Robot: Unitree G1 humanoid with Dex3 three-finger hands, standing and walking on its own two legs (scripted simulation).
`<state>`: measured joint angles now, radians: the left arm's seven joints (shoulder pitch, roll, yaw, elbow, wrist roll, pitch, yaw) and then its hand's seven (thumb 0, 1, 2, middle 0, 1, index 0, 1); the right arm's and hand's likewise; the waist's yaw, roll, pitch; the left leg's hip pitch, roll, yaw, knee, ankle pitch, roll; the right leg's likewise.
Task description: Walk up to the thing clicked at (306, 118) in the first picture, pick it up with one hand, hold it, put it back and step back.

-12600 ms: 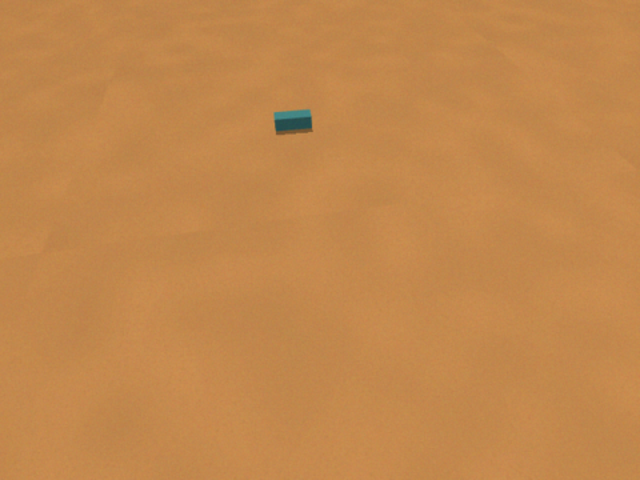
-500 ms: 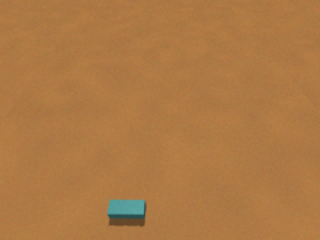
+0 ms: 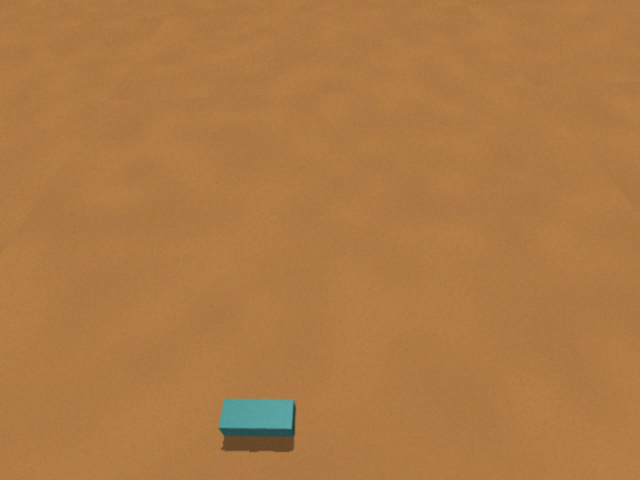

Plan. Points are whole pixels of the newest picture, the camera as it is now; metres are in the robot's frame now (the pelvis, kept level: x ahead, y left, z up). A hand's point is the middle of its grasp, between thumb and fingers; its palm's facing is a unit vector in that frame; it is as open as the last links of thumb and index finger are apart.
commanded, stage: walk up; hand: left
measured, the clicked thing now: (258, 417) +0.45 +0.24 -0.75
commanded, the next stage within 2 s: stand in 0.12 s
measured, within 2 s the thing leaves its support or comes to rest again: neither
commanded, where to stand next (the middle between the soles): +0.06 -0.01 m, yaw +0 degrees
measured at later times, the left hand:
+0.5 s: hand out of the picture +0.08 +0.25 -0.15, palm faces -0.02 -0.94 -0.35, open 7.4 cm
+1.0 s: hand out of the picture +0.07 +0.25 -0.16, palm faces -0.02 -0.94 -0.35, open 7.4 cm
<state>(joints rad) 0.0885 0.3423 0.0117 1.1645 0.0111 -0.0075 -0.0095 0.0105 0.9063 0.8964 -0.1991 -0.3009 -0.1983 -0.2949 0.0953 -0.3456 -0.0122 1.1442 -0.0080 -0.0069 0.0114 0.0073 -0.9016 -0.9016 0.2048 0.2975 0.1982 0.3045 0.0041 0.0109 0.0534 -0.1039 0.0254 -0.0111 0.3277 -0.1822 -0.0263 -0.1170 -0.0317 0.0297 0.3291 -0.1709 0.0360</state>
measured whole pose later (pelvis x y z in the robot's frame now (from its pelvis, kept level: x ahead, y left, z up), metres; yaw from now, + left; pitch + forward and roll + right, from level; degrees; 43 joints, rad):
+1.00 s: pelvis +0.00 +0.00 +0.00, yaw +0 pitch -2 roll +0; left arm 0.12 0.35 0.00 1.12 0.02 -0.01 -0.01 0.01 0.91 0.90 -0.20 -0.30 -0.20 -0.29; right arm 0.11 -0.35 0.00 1.13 -0.01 -0.01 0.01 0.01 -0.90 -0.90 0.20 0.30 0.20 0.30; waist 0.00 0.01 0.05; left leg -0.11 0.03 -0.02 0.34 -0.19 -0.03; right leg -0.12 -0.03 0.02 0.33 -0.18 0.03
